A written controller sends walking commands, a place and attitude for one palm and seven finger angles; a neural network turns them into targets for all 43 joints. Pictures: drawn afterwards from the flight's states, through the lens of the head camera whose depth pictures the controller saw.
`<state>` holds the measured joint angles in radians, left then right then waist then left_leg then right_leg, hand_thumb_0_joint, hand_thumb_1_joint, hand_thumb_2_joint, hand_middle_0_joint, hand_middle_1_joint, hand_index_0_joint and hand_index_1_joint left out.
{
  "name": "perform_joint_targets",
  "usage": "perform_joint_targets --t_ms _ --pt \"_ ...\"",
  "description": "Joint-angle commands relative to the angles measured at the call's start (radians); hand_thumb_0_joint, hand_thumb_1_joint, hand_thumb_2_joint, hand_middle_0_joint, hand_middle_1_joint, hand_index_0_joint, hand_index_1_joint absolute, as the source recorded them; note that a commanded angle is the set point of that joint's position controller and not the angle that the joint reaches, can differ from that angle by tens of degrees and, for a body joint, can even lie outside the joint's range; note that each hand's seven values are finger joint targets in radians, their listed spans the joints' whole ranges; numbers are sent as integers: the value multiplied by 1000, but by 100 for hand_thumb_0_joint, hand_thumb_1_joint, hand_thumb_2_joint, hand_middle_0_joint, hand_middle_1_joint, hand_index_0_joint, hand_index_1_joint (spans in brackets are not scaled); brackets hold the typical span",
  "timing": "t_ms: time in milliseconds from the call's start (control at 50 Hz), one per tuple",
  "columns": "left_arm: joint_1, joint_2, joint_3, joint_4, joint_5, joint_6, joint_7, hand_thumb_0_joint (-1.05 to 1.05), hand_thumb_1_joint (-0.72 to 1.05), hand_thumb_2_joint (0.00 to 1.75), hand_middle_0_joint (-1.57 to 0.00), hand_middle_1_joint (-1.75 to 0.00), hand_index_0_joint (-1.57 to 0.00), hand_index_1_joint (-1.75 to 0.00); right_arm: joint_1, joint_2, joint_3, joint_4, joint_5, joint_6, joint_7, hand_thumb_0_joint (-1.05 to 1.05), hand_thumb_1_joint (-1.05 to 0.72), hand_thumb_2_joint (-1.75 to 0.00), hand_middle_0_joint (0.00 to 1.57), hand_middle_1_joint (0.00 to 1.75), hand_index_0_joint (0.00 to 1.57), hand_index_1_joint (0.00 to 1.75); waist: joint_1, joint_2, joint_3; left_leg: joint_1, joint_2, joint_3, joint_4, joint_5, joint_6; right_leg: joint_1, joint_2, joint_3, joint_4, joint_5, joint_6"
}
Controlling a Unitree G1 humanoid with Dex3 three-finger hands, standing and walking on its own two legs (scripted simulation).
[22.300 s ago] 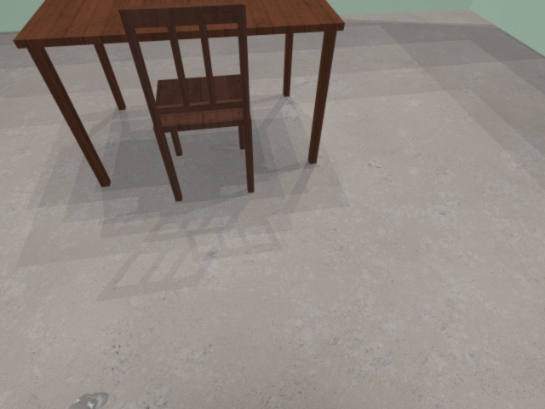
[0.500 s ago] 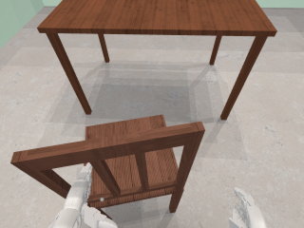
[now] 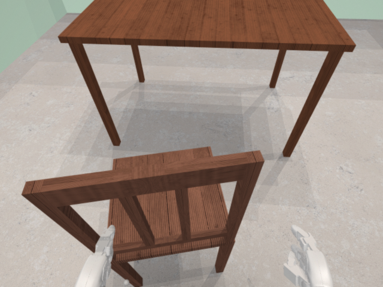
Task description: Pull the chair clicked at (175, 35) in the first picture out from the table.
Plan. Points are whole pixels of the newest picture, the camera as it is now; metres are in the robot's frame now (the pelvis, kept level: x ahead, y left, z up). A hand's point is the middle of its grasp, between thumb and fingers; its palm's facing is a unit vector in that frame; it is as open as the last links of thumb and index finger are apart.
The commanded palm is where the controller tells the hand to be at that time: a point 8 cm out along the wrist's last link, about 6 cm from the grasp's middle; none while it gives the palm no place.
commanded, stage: draw the hand back to the body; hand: left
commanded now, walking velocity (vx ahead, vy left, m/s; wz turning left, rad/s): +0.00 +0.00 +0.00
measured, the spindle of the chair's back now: (140, 222) +0.27 +0.14 -0.04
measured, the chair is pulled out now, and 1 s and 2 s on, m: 0.58 0.58 0.58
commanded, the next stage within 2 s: step back with the hand held close in 1.62 s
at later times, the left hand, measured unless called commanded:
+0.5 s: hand (97, 270) +0.15 +0.16 +0.07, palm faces -0.04 -1.00 -0.09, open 17.4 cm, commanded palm +0.11 +0.23 +0.09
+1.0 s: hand (63, 259) +0.16 +0.21 +0.09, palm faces +0.10 -0.87 -0.48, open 11.4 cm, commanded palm +0.15 +0.27 +0.19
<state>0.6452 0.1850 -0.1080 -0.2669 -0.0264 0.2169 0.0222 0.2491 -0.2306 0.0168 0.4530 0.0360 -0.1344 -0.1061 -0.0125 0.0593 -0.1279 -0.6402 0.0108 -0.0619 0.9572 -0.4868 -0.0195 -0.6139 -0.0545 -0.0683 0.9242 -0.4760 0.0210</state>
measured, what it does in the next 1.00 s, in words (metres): stands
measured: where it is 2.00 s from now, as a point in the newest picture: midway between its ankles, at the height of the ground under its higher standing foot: outside the picture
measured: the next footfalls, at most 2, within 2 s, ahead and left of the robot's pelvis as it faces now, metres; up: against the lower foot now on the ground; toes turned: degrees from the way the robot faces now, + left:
none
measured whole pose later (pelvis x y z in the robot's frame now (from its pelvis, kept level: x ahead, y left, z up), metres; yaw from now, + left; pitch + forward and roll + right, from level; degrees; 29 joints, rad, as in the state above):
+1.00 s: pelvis +0.02 -0.01 +0.04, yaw -1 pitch -2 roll -1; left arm 0.68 0.42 0.07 -0.39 -0.05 0.17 0.10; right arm 0.18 -0.21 0.06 0.66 0.03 -0.20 -0.13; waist 0.06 0.08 0.05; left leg -0.21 0.03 -0.04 0.62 -0.37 -0.03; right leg -0.19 -0.03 -0.06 0.59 -0.36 0.01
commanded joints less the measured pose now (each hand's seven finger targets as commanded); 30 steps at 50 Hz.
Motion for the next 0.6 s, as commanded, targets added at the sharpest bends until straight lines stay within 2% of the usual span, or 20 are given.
perform_joint_targets --t_ms 0,20,40,60,80,100,140,180,200,240,280,320,380,420,480,500,520,540,560,580 --pt "77 93 65 -226 3 -69 -1 0 -55 20 0 0 0 0 -73 -99 -55 -167 -1 -53 -19 0 -90 -90 20 30 20 30 -9 -83 -110 57 -17 15 -120 268 49 72 23 -13 -131 247 -35" --pt "123 79 58 -229 3 -73 -7 0 -55 20 0 0 0 0 -82 -89 -59 -169 -1 -55 -19 0 -90 -90 20 30 20 30 2 -55 -112 59 -17 18 -119 272 48 73 23 -13 -127 249 -37" --pt "43 9 70 -362 -111 -205 -26 0 -55 20 0 0 0 0 -63 -85 -57 -162 -1 -81 -21 0 -90 -90 20 30 20 30 -10 -104 -94 47 -23 14 -85 293 40 31 35 -41 -106 279 -35" --pt "69 55 97 -311 -105 -264 -37 0 -55 20 0 0 0 0 -60 -88 -62 -130 -1 -97 -20 0 -90 -90 20 30 20 30 0 -67 -114 52 -22 20 -70 287 40 27 37 -27 -96 270 -38" --pt "55 89 138 -320 -118 -308 -41 0 -55 20 0 0 0 0 -53 -90 -65 -117 0 -105 -20 0 -90 -90 20 30 20 30 0 -56 -109 38 -20 18 -64 294 39 26 37 -24 -90 270 -40" --pt "43 87 144 -342 -127 -355 -52 0 -55 20 0 0 0 0 -50 -89 -67 -111 1 -114 -17 0 -90 -90 20 30 20 30 2 -29 -130 48 -23 20 -59 295 36 24 36 -22 -79 262 -41" --pt "63 71 144 -323 -138 -435 -80 0 -55 20 0 0 0 0 -61 -80 -71 -95 7 -127 -5 0 -90 -90 20 30 20 30 9 5 -120 45 -19 17 -54 298 29 0 37 -27 -59 242 -44" --pt "50 74 155 -293 -145 -510 -112 0 -55 20 0 0 0 0 -73 -81 -79 -79 10 -132 8 0 -90 -90 20 30 20 30 8 -21 -111 16 -13 15 -34 298 27 -12 38 -22 -43 242 -45" --pt "57 57 143 -275 -154 -547 -136 0 -55 20 0 0 0 0 -84 -79 -80 -77 10 -133 16 0 -90 -90 20 30 20 30 8 -40 -102 1 -12 15 -28 278 25 -24 38 -22 -35 227 -43" --pt "50 77 167 -244 -176 -611 -193 0 -55 20 0 0 0 0 -103 -84 -85 -78 14 -134 30 0 -90 -90 20 30 20 30 9 -71 -104 -37 -9 14 -12 242 25 -30 35 -9 -28 197 -42" --pt "102 112 214 -229 -183 -583 -222 0 -55 20 0 0 0 0 -129 -88 -90 -100 24 -122 34 0 -90 -90 20 30 20 30 31 -31 -134 -27 -8 21 -34 215 30 21 31 8 -50 165 -44" --pt "125 128 253 -272 -206 -530 -227 0 -55 20 0 0 0 0 -137 -83 -89 -122 34 -108 26 0 -90 -90 20 30 20 30 41 -51 -163 -3 -9 22 -62 206 33 70 26 8 -72 159 -41" --pt "77 167 314 -326 -236 -476 -201 0 -55 20 0 0 0 0 -143 -78 -79 -121 41 -103 3 0 -90 -90 20 30 20 30 39 -63 -127 16 -5 15 -86 187 37 91 30 13 -115 127 -40" --pt "52 149 299 -361 -249 -475 -193 0 -55 20 0 0 0 0 -135 -77 -69 -114 43 -115 -3 0 -90 -90 20 30 20 30 30 -40 -92 38 -2 12 -107 180 37 80 32 5 -136 111 -37" --pt "9 191 343 -392 -264 -488 -180 0 -44 25 -1 -2 -1 -2 -126 -82 -61 -90 40 -140 -11 0 -90 -90 20 30 20 30 32 -40 -79 65 2 4 -126 200 37 105 37 5 -162 122 -41" --pt "1 186 341 -405 -268 -500 -180 0 -41 27 -2 -3 -2 -3 -121 -79 -58 -80 42 -150 -10 0 -90 -90 20 30 20 30 31 -14 -78 87 0 6 -134 207 35 110 37 4 -170 132 -40" --pt "4 208 367 -414 -273 -510 -176 0 -37 29 -2 -4 -2 -4 -121 -77 -57 -71 42 -160 -10 0 -90 -90 20 30 20 30 38 2 -88 101 1 4 -144 217 32 126 36 2 -171 143 -42" --pt "85 389 419 -367 -81 -388 -23 0 -33 31 -3 -5 -3 -5 -135 -68 -43 -52 16 -117 -25 0 -90 -90 20 30 20 30 114 41 -116 157 24 12 -190 200 29 214 3 56 -232 135 -66" --pt "65 287 347 -489 -70 -341 35 0 -30 32 -4 -5 -4 -5 -125 -53 -29 -86 11 -107 -30 0 -90 -90 20 30 20 30 78 51 -71 186 19 17 -208 197 31 209 -9 45 -260 156 -60" --pt "22 323 376 -508 -49 -310 79 0 -26 34 -4 -6 -4 -6 -133 -58 -29 -67 11 -101 -34 0 -90 -90 20 30 20 30 76 61 -66 203 23 12 -218 199 31 228 -4 44 -278 153 -65"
